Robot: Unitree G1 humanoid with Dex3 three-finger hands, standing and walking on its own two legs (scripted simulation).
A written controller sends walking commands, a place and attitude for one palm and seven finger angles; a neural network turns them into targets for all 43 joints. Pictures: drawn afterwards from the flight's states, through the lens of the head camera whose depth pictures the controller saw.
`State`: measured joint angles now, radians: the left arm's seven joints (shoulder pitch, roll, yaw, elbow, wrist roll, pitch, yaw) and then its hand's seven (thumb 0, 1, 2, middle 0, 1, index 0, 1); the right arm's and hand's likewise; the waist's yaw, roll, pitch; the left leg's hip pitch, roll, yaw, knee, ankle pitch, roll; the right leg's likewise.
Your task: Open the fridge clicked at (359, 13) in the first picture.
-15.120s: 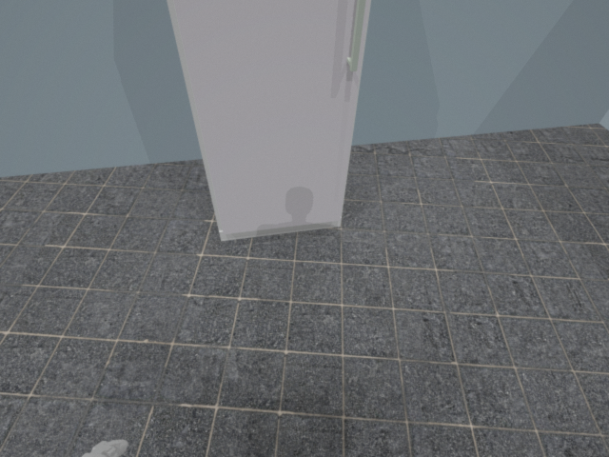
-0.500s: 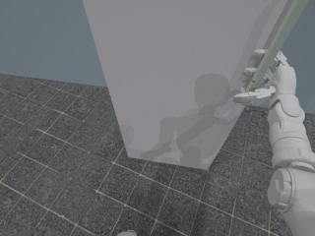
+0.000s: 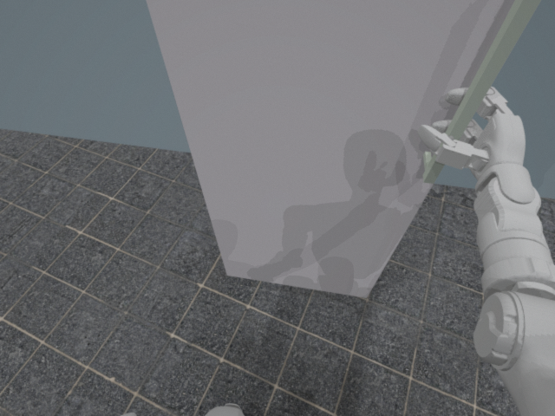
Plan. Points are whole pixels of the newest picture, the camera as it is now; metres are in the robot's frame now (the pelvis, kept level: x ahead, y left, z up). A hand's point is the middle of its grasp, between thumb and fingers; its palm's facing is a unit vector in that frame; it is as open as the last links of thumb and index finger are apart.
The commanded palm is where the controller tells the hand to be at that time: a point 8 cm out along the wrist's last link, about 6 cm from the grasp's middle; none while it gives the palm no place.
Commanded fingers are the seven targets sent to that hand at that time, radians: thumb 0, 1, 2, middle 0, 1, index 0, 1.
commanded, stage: grip the handle and tug to test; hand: right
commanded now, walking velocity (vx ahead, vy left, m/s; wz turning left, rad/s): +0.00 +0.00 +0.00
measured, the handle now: (472, 85) +0.54 -0.17 +0.20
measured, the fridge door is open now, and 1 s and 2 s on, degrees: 0 0 23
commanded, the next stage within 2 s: pull the door a little, standing still in 0.92 s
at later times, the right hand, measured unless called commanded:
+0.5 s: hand (441, 137) +0.49 -0.14 +0.15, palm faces +0.02 +1.00 +0.00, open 5.1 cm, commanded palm +0.46 -0.20 +0.15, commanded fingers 0.00 -0.90 -0.90 0.45 1.40 0.45 1.40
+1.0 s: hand (443, 141) +0.48 -0.14 +0.15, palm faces +0.01 +1.00 +0.02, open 5.4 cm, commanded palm +0.43 -0.20 +0.15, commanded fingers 0.00 -0.90 -0.90 0.45 1.40 0.45 1.40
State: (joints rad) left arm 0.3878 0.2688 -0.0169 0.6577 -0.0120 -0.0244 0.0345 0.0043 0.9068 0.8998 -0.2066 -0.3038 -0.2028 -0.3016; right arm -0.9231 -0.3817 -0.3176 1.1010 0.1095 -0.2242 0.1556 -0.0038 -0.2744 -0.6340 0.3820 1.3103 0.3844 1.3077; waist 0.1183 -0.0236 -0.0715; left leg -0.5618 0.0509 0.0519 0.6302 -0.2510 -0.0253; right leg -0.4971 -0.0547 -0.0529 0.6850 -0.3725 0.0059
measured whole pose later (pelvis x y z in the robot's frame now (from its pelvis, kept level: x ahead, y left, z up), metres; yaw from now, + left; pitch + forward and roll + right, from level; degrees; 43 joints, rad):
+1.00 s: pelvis +0.03 +0.00 +0.01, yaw +2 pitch +9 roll +1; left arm 0.37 0.27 0.00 0.62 -0.03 0.01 0.03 0.01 0.91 0.90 -0.21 -0.30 -0.20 -0.30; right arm -0.67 -0.30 -0.30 0.75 0.15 -0.11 0.13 0.02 -0.80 -0.80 0.35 1.40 0.36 1.39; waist 0.09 -0.04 -0.09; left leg -0.46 0.03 0.03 0.57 -0.26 -0.02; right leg -0.38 -0.07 -0.08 0.60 -0.38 0.01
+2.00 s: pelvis +0.00 +0.01 +0.02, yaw -1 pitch +1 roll -1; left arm 0.13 0.16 -0.05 0.50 0.03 0.06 0.05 0.01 0.91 0.90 -0.21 -0.30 -0.20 -0.30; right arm 0.00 -0.16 0.03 -0.11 0.03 -0.02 -0.08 0.00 -0.70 -0.74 0.44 1.39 0.33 1.37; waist 0.05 -0.05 0.01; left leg -0.32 0.06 0.06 0.52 -0.21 -0.02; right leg -0.21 -0.03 -0.04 0.46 -0.28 0.03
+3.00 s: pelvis -0.06 +0.42 -0.01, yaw -46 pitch -1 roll +0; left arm 0.14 0.18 0.01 0.59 0.00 -0.12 0.03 0.01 0.90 0.90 -0.21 -0.30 -0.20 -0.30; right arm 0.04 -0.14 0.25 -0.37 -0.05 -0.06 -0.01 -0.02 -0.66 -0.80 0.46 1.40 0.31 1.36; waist 0.03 -0.06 0.14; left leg -0.37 0.05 0.02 0.69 -0.31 -0.03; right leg -0.52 -0.14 0.11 0.75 -0.40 0.05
